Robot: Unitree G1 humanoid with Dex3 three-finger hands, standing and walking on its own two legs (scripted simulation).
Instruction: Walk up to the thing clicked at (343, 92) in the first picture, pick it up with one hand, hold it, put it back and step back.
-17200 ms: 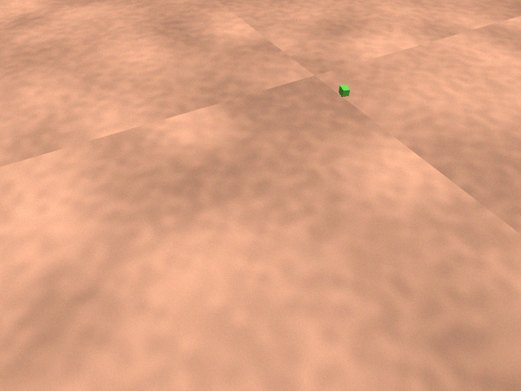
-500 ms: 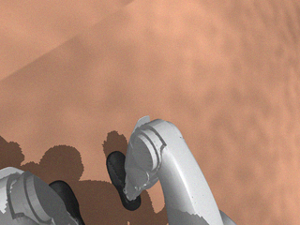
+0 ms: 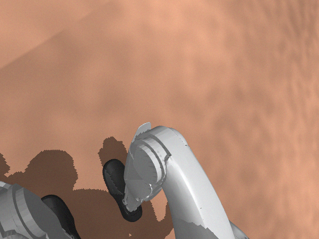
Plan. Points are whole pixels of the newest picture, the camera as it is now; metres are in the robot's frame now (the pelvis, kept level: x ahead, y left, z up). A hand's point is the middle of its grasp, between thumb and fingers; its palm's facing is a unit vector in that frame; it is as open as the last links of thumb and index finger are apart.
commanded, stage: rest palm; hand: left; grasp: from above
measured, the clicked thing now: out of the picture +0.49 +0.32 -0.30
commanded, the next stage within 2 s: close in 0.62 s
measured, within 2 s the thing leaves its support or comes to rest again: neither
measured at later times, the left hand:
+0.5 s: hand out of the picture +0.50 +0.31 -0.26, palm faces -0.42 -0.17 -0.89, open 13.9 cm
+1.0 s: hand out of the picture +0.49 +0.32 -0.26, palm faces -0.43 -0.17 -0.89, open 12.3 cm
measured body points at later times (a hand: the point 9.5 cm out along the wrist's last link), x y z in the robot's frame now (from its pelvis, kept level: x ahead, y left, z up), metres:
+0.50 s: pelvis +0.00 +0.01 +0.00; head +0.31 +0.12 +0.30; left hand +0.52 +0.32 -0.21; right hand +0.02 -0.23 -0.05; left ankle +0.06 +0.11 -0.28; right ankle +0.11 -0.07 -0.28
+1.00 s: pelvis +0.00 +0.00 +0.00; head +0.31 +0.12 +0.30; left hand +0.51 +0.32 -0.21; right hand +0.03 -0.23 -0.06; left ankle +0.06 +0.11 -0.28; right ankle +0.11 -0.07 -0.28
